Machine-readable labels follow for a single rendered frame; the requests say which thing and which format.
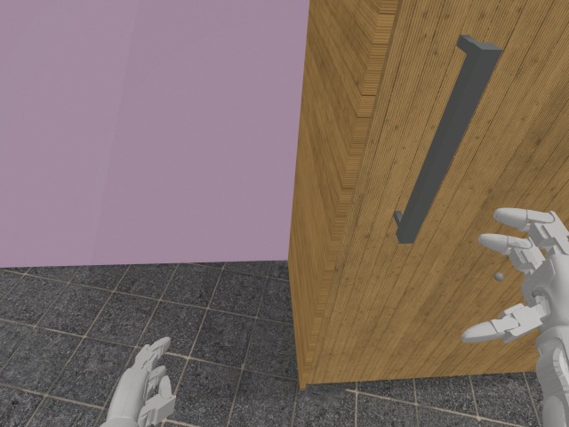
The robot right forearm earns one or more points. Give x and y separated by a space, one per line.
552 369

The wardrobe door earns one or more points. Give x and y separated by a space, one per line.
397 311

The handle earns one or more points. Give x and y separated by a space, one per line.
475 73

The right robot hand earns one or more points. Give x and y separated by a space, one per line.
550 277

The left robot hand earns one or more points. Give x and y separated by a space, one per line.
135 388

